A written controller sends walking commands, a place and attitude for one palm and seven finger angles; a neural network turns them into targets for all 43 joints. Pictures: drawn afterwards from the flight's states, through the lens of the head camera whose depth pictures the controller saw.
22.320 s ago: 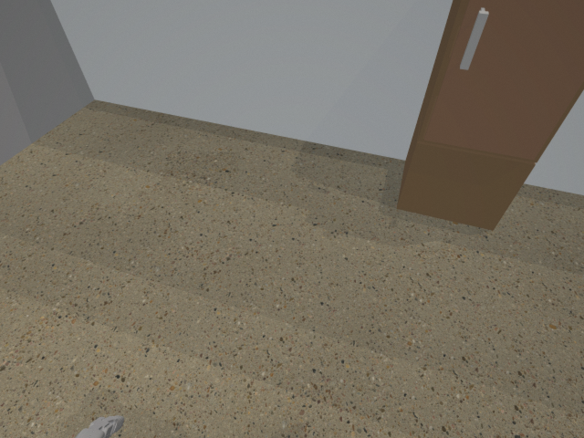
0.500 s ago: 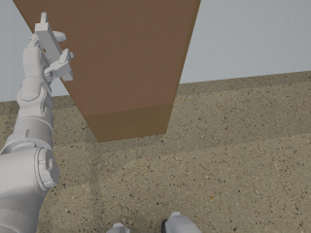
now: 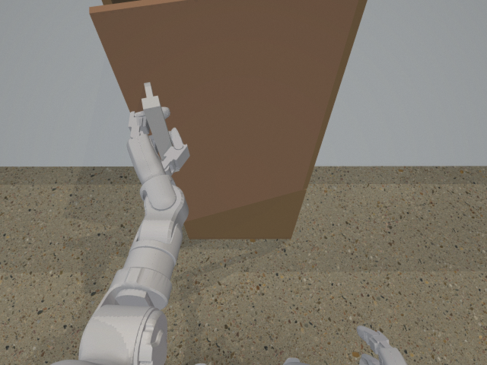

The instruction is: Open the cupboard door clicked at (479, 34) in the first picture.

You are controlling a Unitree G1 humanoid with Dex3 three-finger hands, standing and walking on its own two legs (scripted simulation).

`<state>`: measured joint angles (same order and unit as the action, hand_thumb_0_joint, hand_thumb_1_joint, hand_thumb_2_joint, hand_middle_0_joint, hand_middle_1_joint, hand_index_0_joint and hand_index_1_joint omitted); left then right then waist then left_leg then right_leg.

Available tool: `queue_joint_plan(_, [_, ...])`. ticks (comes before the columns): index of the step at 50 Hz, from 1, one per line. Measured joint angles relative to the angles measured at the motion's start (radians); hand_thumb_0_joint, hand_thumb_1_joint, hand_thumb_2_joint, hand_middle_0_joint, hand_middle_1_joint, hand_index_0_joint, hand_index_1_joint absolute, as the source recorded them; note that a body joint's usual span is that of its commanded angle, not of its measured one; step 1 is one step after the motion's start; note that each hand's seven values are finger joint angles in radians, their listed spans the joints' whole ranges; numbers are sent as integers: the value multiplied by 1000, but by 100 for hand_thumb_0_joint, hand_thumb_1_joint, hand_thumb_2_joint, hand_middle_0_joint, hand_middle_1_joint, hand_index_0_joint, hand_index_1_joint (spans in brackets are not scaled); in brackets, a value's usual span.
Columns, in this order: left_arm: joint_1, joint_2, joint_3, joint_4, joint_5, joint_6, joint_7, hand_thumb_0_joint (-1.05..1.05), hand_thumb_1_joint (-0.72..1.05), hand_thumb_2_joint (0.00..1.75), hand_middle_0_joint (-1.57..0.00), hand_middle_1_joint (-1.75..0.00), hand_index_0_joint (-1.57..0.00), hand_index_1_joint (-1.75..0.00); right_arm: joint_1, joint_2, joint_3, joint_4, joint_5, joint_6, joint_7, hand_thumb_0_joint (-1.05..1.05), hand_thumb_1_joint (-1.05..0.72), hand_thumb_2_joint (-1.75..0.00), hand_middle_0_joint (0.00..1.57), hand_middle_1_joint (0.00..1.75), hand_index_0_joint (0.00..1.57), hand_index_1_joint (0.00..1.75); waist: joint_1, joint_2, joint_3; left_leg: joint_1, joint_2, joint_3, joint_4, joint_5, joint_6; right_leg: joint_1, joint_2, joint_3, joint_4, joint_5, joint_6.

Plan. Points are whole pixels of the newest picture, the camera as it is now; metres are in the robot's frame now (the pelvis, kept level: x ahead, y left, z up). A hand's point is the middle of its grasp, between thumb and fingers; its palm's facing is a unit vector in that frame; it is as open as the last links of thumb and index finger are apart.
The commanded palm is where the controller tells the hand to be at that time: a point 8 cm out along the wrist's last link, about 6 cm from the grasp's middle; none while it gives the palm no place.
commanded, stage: pull the door open along its arc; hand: left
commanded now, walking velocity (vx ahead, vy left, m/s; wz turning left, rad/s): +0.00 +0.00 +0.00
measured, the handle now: (160, 130) +0.49 +0.15 +0.09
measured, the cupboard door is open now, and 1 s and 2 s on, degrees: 17 42 40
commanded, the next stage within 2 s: open thumb and fingers to let go in 0.86 s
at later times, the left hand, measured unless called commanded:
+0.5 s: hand (186, 158) +0.43 +0.10 +0.09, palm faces +0.43 -0.90 +0.00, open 6.1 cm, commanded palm +0.35 +0.13 +0.09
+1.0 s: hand (231, 210) +0.33 +0.02 +0.10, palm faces +0.31 -0.95 -0.05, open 6.5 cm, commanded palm +0.28 +0.07 +0.09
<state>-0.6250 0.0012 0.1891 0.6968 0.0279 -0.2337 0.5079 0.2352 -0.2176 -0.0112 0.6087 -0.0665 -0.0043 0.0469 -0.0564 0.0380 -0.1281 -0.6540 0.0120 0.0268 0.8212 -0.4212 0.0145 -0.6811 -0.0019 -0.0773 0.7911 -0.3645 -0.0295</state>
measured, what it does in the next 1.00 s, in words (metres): stands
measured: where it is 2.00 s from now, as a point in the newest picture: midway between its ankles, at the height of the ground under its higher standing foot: outside the picture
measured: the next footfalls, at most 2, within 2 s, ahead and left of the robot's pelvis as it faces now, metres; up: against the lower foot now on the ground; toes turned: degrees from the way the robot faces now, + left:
none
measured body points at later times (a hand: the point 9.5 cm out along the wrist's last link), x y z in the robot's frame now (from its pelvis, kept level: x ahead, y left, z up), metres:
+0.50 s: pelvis -0.01 -0.02 +0.01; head +0.05 -0.03 +0.46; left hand +0.40 +0.14 +0.10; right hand +0.03 -0.27 -0.13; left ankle -0.02 +0.11 -0.70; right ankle +0.01 -0.10 -0.70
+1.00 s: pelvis +0.01 -0.03 +0.01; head +0.03 -0.05 +0.46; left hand +0.30 +0.07 +0.10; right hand +0.22 -0.22 -0.08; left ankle -0.02 +0.11 -0.70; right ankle +0.01 -0.10 -0.70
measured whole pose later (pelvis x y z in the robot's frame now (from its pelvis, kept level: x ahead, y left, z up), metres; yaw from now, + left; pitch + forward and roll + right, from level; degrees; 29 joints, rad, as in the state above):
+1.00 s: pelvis +0.01 -0.03 +0.01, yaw +2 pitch +5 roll +0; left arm -0.05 -0.10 -0.30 0.14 0.07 -0.04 0.61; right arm 0.11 -0.16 0.02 0.56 -0.05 0.05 0.03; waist 0.00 0.05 -0.08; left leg -0.40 0.02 -0.01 0.71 -0.41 -0.02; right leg -0.43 0.01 -0.11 0.72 -0.38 -0.06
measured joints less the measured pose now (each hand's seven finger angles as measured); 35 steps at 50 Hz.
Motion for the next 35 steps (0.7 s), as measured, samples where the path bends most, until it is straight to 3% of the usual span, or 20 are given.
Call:
queue_joint_plan(2, [-17, 1, -3, 24, 24, 3, 44, -1, 68, 82, -32, -132, -32, -131, -1, 10, 1, 9, -9, 1, -3, 1, -91, -90, 20, 30, 20, 30, -2, 2, -2, -10, -1, -2, 6, 2, -2, -11, -1, -2, 10, -1, -3])
queue_joint_plan(5, [-31, 11, -4, 52, 30, -2, 63, -1, 69, 83, -32, -132, -30, -132, 15, 21, 4, 28, -14, 4, -13, 1, -91, -90, 20, 30, 20, 30, -5, 3, 0, -9, 1, -4, 6, 6, -6, -12, 0, -4, 14, 0, -7])
queue_joint_plan(15, [-45, 58, 27, 133, -2, -65, 22, 0, 70, 83, -32, -134, -31, -134, 113, 3, -2, 102, -9, -4, -39, 1, -91, -90, 20, 30, 20, 30, -26, 5, 16, 17, 12, -7, -22, 25, -17, 13, 12, -7, -14, 19, -21])
queue_joint_plan(21, [16, 55, 19, 87, -21, -79, 6, 0, 71, 80, -33, -134, -31, -134, 150, -22, -22, 107, -3, -11, -31, 1, -91, -90, 20, 30, 20, 30, -26, 7, 14, 44, 17, 6, -51, 34, -19, 33, 19, 5, -38, 31, -23])
queue_joint_plan(27, [159, 6, -51, -54, -31, -59, 10, 0, 69, 74, -33, -134, -32, -133, 147, -28, -33, 86, 5, -13, -18, 1, -91, -90, 20, 30, 20, 30, -6, 11, 8, 101, 19, 16, -86, 38, -19, 82, 24, 16, -67, 35, -22])
queue_joint_plan(35, [407, -103, -224, -318, -14, 14, 39, 1, 67, 71, -31, -132, -31, -132, 62, -5, -22, 29, 10, -4, -7, 2, -91, -90, 20, 30, 20, 30, 28, 14, 15, 194, 12, 18, -126, 37, -18, 170, 19, 19, -93, 26, -18])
